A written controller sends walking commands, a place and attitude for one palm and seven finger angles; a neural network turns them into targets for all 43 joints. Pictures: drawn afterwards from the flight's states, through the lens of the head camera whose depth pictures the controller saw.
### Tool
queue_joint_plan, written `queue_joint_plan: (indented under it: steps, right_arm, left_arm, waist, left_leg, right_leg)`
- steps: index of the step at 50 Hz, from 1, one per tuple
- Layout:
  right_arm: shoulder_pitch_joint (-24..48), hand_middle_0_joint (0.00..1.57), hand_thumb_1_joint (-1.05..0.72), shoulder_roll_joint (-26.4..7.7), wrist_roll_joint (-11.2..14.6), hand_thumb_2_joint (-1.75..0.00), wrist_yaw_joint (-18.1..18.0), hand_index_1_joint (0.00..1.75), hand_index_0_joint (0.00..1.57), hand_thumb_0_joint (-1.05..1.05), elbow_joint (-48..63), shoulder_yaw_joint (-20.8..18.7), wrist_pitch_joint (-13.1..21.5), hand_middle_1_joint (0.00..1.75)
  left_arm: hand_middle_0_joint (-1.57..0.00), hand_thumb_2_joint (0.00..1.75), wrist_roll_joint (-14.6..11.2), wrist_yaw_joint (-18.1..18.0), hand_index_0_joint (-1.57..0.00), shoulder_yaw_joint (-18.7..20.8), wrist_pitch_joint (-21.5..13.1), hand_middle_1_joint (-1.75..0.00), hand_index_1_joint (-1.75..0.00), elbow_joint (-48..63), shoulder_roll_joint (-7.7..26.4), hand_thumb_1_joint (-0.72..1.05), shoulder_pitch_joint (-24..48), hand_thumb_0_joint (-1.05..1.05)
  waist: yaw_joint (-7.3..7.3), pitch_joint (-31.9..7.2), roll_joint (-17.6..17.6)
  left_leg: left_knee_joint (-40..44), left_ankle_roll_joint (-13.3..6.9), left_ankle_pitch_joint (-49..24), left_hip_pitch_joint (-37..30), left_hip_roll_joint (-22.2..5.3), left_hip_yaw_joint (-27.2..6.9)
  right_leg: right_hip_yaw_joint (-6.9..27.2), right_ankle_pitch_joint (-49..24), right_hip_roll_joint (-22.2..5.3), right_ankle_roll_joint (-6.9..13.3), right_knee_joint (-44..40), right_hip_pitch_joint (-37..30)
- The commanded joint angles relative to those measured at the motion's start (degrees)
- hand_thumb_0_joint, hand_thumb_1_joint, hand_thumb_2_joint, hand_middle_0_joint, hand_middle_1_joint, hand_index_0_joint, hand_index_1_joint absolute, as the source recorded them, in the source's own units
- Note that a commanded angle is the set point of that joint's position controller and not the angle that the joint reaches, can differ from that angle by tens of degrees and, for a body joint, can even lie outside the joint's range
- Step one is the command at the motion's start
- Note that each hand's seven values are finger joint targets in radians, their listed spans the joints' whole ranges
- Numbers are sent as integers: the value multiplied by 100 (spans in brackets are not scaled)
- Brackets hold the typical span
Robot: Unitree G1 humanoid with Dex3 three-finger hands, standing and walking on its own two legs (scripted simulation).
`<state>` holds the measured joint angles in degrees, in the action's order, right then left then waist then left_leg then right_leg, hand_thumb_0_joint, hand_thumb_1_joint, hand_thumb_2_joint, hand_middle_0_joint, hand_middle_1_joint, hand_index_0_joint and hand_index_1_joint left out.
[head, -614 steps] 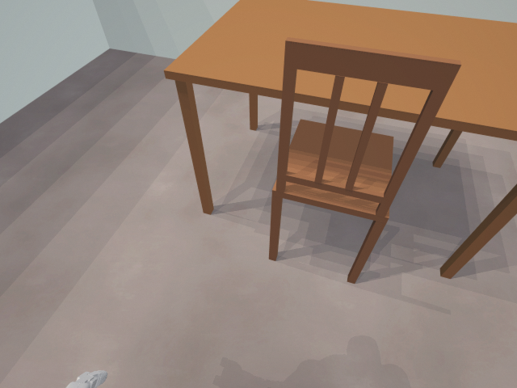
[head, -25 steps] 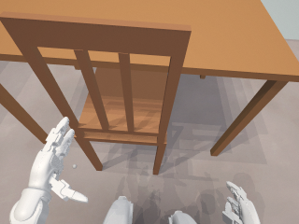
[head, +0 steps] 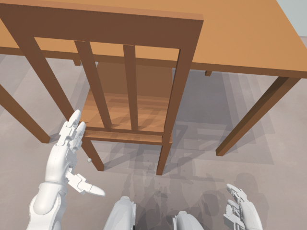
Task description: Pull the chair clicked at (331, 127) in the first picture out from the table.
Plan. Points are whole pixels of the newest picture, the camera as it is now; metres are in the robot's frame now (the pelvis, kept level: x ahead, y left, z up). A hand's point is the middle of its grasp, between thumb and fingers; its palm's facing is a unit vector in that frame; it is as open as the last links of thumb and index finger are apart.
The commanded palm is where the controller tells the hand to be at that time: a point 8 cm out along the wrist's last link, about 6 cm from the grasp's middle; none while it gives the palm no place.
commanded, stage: aim the fingers beside a spindle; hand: left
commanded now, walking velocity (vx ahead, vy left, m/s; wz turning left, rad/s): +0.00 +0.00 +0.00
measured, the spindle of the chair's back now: (98, 94) +0.45 +0.17 +0.06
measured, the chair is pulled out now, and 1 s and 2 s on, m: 0.00 0.00 0.00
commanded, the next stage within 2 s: none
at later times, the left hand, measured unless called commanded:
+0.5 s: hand (101, 157) +0.29 +0.14 +0.01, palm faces -0.08 -1.00 -0.02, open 16.9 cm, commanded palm +0.27 +0.20 +0.02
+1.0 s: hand (96, 158) +0.29 +0.15 +0.02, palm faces -0.06 -1.00 -0.03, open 16.9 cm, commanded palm +0.27 +0.21 +0.02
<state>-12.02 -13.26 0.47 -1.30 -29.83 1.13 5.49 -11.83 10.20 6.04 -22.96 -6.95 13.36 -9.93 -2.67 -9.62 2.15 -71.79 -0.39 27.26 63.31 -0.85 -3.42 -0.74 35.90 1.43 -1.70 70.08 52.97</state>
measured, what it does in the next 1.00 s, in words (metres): stands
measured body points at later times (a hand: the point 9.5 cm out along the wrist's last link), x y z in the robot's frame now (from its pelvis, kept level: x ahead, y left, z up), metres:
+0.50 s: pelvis +0.00 -0.01 -0.01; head +0.09 +0.00 +0.43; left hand +0.29 +0.20 +0.02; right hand +0.16 -0.25 -0.11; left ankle +0.06 +0.11 -0.63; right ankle -0.02 -0.14 -0.63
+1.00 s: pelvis +0.00 -0.01 -0.01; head +0.09 +0.01 +0.43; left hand +0.28 +0.21 +0.03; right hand +0.17 -0.25 -0.10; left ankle +0.06 +0.11 -0.63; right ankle -0.02 -0.14 -0.63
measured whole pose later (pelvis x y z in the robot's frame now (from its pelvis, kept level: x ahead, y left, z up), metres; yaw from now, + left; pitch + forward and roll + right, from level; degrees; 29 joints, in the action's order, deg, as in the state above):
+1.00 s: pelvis +0.00 -0.01 -0.01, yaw +0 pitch +20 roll -4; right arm -11.4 -13.5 0.4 -1.0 -30.1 0.4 3.3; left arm -12.0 10.2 6.2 -24.6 -8.4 13.2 -8.2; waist -2.7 -10.1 2.2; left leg -74.4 0.3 28.2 66.6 -1.4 -3.7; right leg -0.9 37.2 2.0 -1.0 73.3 56.6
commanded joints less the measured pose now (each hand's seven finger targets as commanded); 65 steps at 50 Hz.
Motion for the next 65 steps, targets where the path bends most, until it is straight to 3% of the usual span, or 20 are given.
queue_joint_plan:
  steps: [1, 2, 6, 15, 20, 23, 25, 26, 28, 31, 33, 37, 44, 47, 48, 51, 55, 58, 61, 65]
  right_arm:
    - [96, 20, -90, -864, 28, -90, -41, 30, 20, 0, 828, -384, 219, 30]
    - [121, 20, -90, -846, 32, -90, -31, 30, 20, 0, 848, -383, 217, 30]
    - [72, 20, -90, -859, 9, -90, -55, 30, 20, 0, 806, -384, 167, 30]
    - [137, 20, -90, -850, -9, -90, -22, 30, 20, 0, 728, -383, 86, 30]
    - [101, 20, -90, -852, 7, -90, -23, 30, 20, 0, 749, -407, 65, 30]
    - [75, 20, -90, -843, 15, -90, -14, 30, 20, 0, 779, -411, 35, 30]
    - [95, 20, -90, -825, 16, -90, -11, 30, 20, 0, 786, -404, 13, 30]
    - [66, 20, -90, -829, 12, -90, -22, 30, 20, 0, 757, -404, 2, 30]
    - [87, 20, -90, -805, 4, -90, -1, 30, 20, 0, 756, -396, 4, 30]
    - [72, 20, -90, -816, 7, -90, -7, 30, 20, 0, 751, -405, 4, 30]
    - [74, 20, -90, -820, 14, -90, -3, 30, 20, 0, 767, -414, 16, 30]
    - [53, 20, -90, -859, 30, -90, -37, 30, 20, 0, 709, -403, 27, 30]
    - [102, 20, -90, -818, 8, -90, -38, 30, 20, 0, 784, -412, 92, 30]
    - [103, 20, -90, -809, -1, -90, -20, 30, 20, 0, 749, -400, 68, 30]
    - [92, 20, -90, -818, 3, -90, -6, 30, 20, 0, 740, -392, 35, 30]
    - [99, 20, -90, -837, 18, -90, -1, 30, 20, 0, 733, -397, 1, 30]
    - [113, 20, -90, -863, 46, -90, -20, 30, 20, 0, 828, -412, 23, 30]
    - [85, 20, -90, -844, 28, -90, -38, 30, 20, 0, 832, -422, 105, 30]
    - [87, 20, -90, -832, -2, -90, -50, 30, 20, 0, 813, -410, 125, 30]
    - [117, 20, -90, -832, -27, -90, 3, 30, 20, 0, 758, -382, 32, 30]
  left_arm:
    - [-6, 30, -18, 16, -6, 166, -327, -8, -8, 1104, 518, -50, 452, 0]
    - [-6, 30, -15, 26, -6, 6, -325, -8, -8, 1174, 392, -50, 544, 0]
    - [-6, 30, -12, -71, -6, 227, -349, -8, -8, 1112, 600, -50, 638, 0]
    - [-6, 30, 58, -152, -6, 270, -540, -8, -8, 790, 598, -50, 1118, 0]
    - [-6, 30, -5, -26, -6, 95, -437, -8, -8, 846, 459, -50, 1070, 0]
    - [-6, 30, -50, -38, -6, 258, -399, -8, -8, 932, 583, -50, 872, 0]
    - [-6, 30, -42, -83, -6, 299, -418, -8, -8, 942, 609, -50, 859, 0]
    - [-6, 30, -27, -131, -6, 523, -455, -8, -8, 947, 809, -50, 915, 0]
    - [-6, 30, -8, -158, -6, 365, -507, -8, -8, 1011, 649, -50, 923, 0]
    - [-6, 30, -58, -141, -6, 425, -515, -8, -8, 882, 647, -50, 827, 0]
    - [-6, 30, -76, -51, -6, 313, -518, -8, -8, 857, 550, -50, 682, 0]
    - [-6, 30, -64, 74, -6, 149, -481, -8, -8, 632, 475, -50, 1000, 0]
    - [-6, 30, -107, -23, -6, 365, -630, -8, -8, 1293, 698, -50, 845, 0]
    - [-6, 30, -74, -100, -6, 488, -575, -8, -8, 1154, 767, -50, 662, 0]
    - [-6, 30, -69, -103, -6, 499, -515, -8, -8, 918, 746, -50, 601, 0]
    - [-6, 30, -47, -12, -6, 326, -427, -8, -8, 564, 532, -50, 718, 0]
    - [-6, 30, -130, 171, -6, 30, -408, -8, -8, 784, 336, -50, 791, 0]
    - [-6, 30, -125, 113, -6, 38, -548, -8, -8, 1367, 459, -50, 950, 0]
    - [-6, 30, -30, -99, -6, 124, -638, -8, -8, 1581, 609, -50, 917, 0]
    - [-6, 30, 96, -302, -6, 300, -553, -8, -8, 1036, 635, -50, 744, 0]
  waist:
    - [-7, -1631, 230]
    - [-42, -1636, 314]
    - [-59, -1583, 28]
    - [-45, -1631, 178]
    - [-33, -1982, 155]
    - [26, -2028, 74]
    - [3, -1939, -4]
    - [46, -1935, 0]
    - [9, -1834, 160]
    - [-23, -1750, -48]
    - [-31, -1773, 9]
    - [-162, -1562, -104]
    - [46, -2110, 271]
    - [50, -2010, 287]
    - [10, -1783, 110]
    - [-65, -1519, 5]
    - [-96, -1691, 69]
    - [-45, -2040, 344]
    - [-58, -2008, 306]
    - [-20, -1654, 199]
  left_leg:
    - [1013, -77, -1118, -2267, -87, -74]
    - [990, -76, -1116, -2318, -83, -65]
    - [884, -103, -1066, -2078, -82, -55]
    - [733, -100, -790, -1854, -46, 7]
    - [655, -121, -1150, -2022, -51, 46]
    - [676, -126, -1265, -1979, -49, 56]
    - [656, -137, -1230, -1883, -33, 92]
    - [655, -134, -1234, -1826, -48, 70]
    - [686, -118, -1200, -1917, -51, 58]
    - [651, -142, -1142, -1778, -49, 69]
    - [645, -134, -1153, -1801, -40, 98]
    - [572, -161, -898, -1587, -36, 103]
    - [637, -136, -1370, -2102, -47, 70]
    - [650, -125, -1397, -2053, -53, 61]
    - [664, -121, -1218, -1871, -48, 58]
    - [642, -133, -952, -1641, -39, 52]
    - [657, -136, -954, -1799, -34, 47]
    - [666, -125, -1250, -2174, -64, -30]
    - [682, -118, -1295, -2249, -92, -92]
    - [751, -84, -964, -1967, -75, -108]
  right_leg:
    - [-327, -1326, 34, 308, -972, 153]
    - [-321, -1335, 15, 300, -972, 214]
    - [-303, -1334, 39, 291, -952, 214]
    - [-241, -1109, 37, 313, -854, 399]
    - [-201, -1472, 18, 305, -840, 233]
    - [-198, -1625, 25, 297, -830, 78]
    - [-174, -1663, 25, 280, -850, 48]
    - [-192, -1613, 42, 300, -806, 62]
    - [-213, -1524, 35, 300, -802, 195]
    - [-201, -1530, 48, 294, -844, 140]
    - [-182, -1586, 42, 283, -854, 138]
    - [-152, -1382, 39, 264, -899, 286]
    - [-181, -1663, 22, 310, -807, 98]
    - [-199, -1683, 41, 307, -794, 128]
    - [-220, -1564, 50, 300, -821, 167]
    - [-220, -1346, 67, 301, -840, 332]
    - [-224, -1337, 45, 300, -868, 318]
    - [-243, -1458, 32, 321, -793, 307]
    - [-278, -1401, 47, 323, -734, 416]
    - [-318, -1182, 68, 332, -722, 538]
